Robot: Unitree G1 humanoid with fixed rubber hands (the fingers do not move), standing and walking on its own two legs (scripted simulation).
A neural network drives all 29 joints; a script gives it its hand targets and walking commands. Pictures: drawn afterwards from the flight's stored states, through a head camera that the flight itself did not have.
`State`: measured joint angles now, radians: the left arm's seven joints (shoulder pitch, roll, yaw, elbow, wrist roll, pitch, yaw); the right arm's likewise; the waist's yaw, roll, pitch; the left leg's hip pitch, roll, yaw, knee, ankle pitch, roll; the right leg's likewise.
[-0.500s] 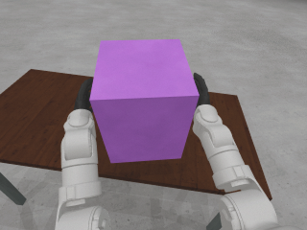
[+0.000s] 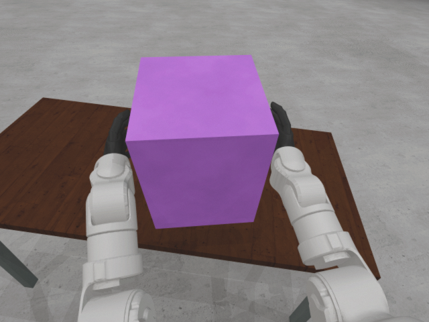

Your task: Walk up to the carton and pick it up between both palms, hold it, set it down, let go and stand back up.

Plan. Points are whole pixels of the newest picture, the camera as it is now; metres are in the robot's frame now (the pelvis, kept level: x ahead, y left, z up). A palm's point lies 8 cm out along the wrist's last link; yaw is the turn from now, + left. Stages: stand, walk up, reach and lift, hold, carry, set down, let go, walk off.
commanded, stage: hold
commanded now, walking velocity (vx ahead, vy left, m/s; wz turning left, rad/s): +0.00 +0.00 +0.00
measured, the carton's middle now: (201, 145) +0.39 +0.00 +0.15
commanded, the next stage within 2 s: none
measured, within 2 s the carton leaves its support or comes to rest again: neither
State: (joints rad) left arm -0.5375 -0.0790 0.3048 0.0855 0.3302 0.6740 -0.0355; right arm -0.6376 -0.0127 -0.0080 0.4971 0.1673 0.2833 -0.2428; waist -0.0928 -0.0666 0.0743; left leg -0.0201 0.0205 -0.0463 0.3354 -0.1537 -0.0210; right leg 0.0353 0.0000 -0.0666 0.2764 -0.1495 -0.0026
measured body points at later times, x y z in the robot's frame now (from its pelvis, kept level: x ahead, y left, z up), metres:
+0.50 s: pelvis +0.00 +0.00 +0.00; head -0.04 +0.04 +0.45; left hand +0.37 +0.15 +0.17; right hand +0.37 -0.14 +0.18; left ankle +0.03 +0.13 -0.75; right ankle +0.01 -0.11 -0.75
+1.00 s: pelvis +0.00 +0.00 +0.00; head -0.03 +0.03 +0.45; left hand +0.37 +0.15 +0.17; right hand +0.38 -0.14 +0.18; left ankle +0.03 +0.13 -0.75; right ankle +0.01 -0.11 -0.75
